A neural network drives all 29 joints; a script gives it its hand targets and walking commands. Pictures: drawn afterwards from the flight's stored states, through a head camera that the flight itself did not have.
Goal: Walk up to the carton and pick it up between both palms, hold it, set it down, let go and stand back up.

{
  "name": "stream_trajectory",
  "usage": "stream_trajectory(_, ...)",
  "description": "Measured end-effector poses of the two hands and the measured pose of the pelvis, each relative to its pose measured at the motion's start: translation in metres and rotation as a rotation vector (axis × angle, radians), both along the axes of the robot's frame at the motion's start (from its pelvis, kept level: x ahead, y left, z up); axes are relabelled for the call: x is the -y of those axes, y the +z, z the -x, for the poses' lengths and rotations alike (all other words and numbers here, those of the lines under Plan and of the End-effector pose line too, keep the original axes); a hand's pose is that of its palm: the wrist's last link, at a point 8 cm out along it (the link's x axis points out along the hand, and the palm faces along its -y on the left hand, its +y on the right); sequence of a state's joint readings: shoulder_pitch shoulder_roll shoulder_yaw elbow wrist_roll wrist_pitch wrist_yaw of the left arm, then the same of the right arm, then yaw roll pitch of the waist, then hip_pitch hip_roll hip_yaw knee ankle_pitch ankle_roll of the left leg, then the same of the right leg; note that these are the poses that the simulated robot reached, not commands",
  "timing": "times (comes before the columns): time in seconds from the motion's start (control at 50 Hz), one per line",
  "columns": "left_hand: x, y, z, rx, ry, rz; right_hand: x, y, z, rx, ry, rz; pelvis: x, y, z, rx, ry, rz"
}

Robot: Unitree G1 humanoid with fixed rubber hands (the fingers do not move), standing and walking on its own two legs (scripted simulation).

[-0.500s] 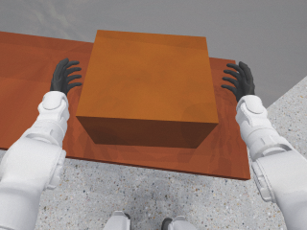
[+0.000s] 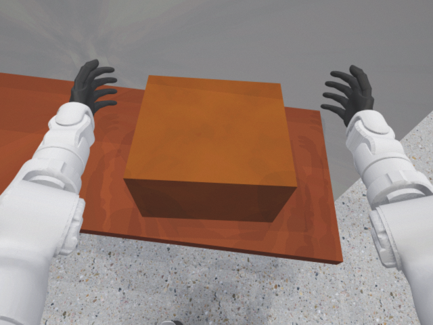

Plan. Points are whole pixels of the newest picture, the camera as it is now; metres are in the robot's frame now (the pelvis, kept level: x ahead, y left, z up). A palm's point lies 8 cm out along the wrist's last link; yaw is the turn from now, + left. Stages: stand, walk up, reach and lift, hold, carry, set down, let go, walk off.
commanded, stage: set down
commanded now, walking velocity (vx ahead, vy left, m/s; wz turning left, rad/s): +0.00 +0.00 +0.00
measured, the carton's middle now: (211, 149) +0.47 +0.03 -0.01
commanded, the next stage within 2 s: none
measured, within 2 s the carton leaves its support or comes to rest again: neither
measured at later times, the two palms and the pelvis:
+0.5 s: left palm (78, 134) +0.42 +0.27 +0.08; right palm (337, 145) +0.43 -0.20 +0.08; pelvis +0.01 +0.00 +0.02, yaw +0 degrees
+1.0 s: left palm (67, 192) +0.33 +0.27 +0.05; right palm (340, 201) +0.34 -0.20 +0.05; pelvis +0.01 +0.00 +0.03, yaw +1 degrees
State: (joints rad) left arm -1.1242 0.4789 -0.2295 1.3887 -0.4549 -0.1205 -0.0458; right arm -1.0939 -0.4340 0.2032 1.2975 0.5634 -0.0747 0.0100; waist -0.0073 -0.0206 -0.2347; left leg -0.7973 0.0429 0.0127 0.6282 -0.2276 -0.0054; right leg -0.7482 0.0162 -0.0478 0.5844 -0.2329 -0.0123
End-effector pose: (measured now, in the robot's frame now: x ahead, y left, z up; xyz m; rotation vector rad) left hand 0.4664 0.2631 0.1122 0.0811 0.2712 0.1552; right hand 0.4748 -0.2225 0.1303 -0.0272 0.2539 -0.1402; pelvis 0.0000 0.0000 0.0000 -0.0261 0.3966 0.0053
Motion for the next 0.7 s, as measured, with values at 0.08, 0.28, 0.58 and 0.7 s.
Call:
stream_trajectory(0.08, -0.008, 0.004, 0.003, -0.012, 0.018, -0.002, 0.002, 0.006, 0.001, 0.000, -0.003, -0.006, 0.000, 0.005, -0.003, 0.018, 0.000, -0.001)
stream_trajectory(0.28, -0.009, 0.010, 0.009, -0.019, 0.001, -0.004, -0.008, 0.001, 0.003, -0.016, 0.020, -0.006, 0.003, 0.013, -0.008, 0.068, 0.008, -0.002)
stream_trajectory(0.58, -0.007, -0.041, 0.060, -0.056, -0.017, 0.046, -0.026, -0.058, 0.059, -0.058, 0.037, -0.022, 0.002, 0.021, -0.011, 0.169, 0.003, -0.004)
stream_trajectory(0.7, -0.007, -0.044, 0.082, -0.045, -0.015, 0.058, -0.023, -0.059, 0.081, -0.040, 0.030, -0.026, 0.001, 0.023, -0.009, 0.213, 0.003, -0.004)
